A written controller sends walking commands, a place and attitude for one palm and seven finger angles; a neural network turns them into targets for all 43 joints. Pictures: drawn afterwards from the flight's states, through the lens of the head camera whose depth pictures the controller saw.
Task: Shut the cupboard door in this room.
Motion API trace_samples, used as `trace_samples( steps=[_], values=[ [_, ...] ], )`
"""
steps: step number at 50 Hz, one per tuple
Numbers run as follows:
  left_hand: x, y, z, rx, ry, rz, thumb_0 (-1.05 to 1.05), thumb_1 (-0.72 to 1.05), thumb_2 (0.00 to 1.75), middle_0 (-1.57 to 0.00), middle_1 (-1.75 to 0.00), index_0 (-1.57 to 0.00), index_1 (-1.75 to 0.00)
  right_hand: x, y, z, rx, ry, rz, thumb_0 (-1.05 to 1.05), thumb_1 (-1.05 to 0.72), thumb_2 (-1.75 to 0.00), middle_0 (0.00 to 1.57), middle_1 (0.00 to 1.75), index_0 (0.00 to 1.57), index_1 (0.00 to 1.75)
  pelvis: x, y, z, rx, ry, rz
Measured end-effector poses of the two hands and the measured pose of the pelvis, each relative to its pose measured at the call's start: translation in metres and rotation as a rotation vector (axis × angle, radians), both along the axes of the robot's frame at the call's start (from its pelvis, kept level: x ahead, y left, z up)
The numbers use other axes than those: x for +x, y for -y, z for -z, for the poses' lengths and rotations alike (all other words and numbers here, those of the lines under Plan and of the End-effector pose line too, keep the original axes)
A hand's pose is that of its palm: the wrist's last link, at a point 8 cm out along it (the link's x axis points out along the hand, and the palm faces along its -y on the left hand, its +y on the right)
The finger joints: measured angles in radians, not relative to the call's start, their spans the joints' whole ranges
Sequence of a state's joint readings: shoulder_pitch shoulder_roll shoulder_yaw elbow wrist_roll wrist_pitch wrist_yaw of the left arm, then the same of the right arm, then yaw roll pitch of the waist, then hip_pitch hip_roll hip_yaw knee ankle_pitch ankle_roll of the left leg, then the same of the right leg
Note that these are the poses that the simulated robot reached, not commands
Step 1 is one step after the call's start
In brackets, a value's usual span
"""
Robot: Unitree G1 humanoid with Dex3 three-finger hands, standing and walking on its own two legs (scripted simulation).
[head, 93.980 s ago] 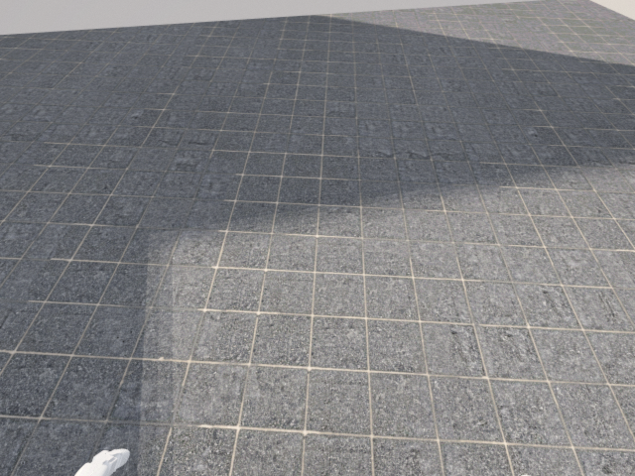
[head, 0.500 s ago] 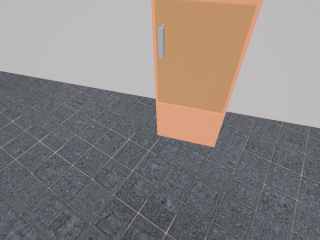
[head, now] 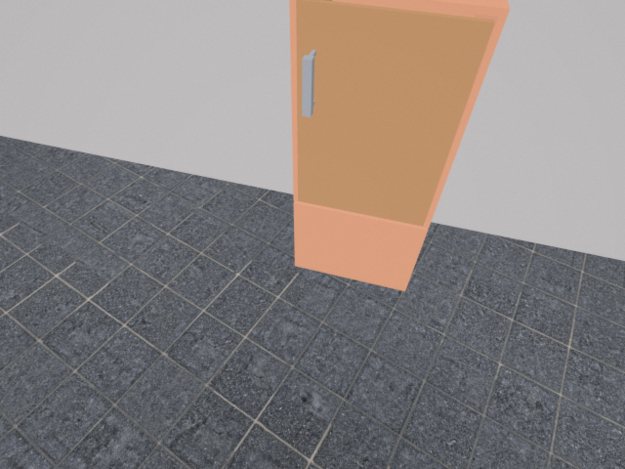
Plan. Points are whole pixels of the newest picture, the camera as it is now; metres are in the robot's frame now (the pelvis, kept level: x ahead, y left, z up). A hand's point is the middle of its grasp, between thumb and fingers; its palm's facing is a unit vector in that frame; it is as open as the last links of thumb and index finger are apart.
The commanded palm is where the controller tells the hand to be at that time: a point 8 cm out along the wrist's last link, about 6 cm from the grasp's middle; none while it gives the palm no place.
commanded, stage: look to check the result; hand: left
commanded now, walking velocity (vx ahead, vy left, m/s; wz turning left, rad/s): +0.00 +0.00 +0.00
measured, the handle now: (310, 83) +0.93 +0.05 +0.04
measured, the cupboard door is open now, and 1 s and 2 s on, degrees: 0 0 0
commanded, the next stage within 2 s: stand and wait in 0.44 s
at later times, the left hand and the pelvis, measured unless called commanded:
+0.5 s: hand out of the picture +0.05 +0.21 -0.17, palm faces -0.01 -0.96 -0.28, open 7.4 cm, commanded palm none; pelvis +0.02 +0.00 +0.00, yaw +0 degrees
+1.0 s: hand out of the picture +0.07 +0.21 -0.17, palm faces -0.01 -0.96 -0.29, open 7.4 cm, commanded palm none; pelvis +0.04 -0.01 +0.00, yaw +0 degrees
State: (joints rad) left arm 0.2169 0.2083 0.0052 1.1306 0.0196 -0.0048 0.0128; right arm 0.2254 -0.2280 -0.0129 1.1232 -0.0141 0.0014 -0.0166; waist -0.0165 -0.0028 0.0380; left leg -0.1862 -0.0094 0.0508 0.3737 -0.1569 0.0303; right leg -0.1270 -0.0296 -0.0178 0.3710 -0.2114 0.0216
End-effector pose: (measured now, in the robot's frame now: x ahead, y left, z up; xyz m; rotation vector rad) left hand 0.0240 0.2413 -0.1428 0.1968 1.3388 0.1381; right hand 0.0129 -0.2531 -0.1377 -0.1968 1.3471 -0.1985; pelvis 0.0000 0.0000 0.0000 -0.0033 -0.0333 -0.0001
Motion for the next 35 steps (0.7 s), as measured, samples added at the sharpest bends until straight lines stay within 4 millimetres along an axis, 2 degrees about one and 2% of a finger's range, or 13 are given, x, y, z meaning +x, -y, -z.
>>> trace_samples(
  steps=[15, 26, 35],
  values=[
    [0.003, -0.021, -0.010, 0.065, -0.030, -0.010, 0.01, 0.90, 0.90, -0.20, -0.30, -0.20, -0.29, 0.026, 0.005, 0.001, 0.005, 0.011, -0.023, 0.00, -0.91, -0.90, 0.20, 0.30, 0.20, 0.30, 0.011, 0.002, -0.001, 0.001, -0.004, -0.002],
    [0.022, -0.017, -0.010, 0.059, -0.002, -0.003, 0.01, 0.90, 0.90, -0.20, -0.30, -0.20, -0.29, 0.048, 0.015, -0.003, -0.015, 0.039, -0.038, 0.00, -0.91, -0.90, 0.20, 0.30, 0.20, 0.30, 0.020, 0.005, -0.002, 0.003, -0.007, -0.003],
    [0.037, -0.012, -0.009, 0.052, 0.013, 0.004, 0.01, 0.90, 0.90, -0.20, -0.30, -0.20, -0.29, 0.059, 0.021, -0.006, -0.025, 0.045, -0.042, 0.00, -0.91, -0.90, 0.20, 0.30, 0.20, 0.30, 0.028, 0.008, -0.002, 0.004, -0.011, -0.003]
  ],
)
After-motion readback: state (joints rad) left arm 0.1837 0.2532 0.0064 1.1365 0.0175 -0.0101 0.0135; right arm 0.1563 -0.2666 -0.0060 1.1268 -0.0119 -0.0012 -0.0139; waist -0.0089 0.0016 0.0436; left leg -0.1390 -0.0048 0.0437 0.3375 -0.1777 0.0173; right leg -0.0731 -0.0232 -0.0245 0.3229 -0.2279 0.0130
